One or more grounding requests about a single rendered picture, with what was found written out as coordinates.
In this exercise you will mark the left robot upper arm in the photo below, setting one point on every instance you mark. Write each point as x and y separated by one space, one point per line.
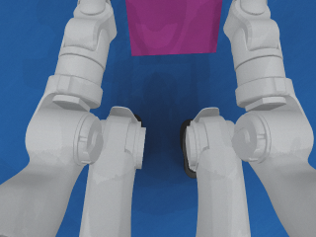
60 143

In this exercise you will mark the right robot upper arm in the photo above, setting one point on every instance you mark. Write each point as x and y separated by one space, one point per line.
277 145

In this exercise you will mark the carton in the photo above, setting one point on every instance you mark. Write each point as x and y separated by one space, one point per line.
166 27

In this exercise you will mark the left robot thigh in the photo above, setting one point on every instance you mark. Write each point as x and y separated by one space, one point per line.
108 195

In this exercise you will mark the robot right forearm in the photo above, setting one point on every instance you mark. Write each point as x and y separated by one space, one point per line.
257 58

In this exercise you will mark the robot right foot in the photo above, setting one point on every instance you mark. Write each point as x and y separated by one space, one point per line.
183 132

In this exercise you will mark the robot left forearm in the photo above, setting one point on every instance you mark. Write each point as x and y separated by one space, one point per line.
82 59

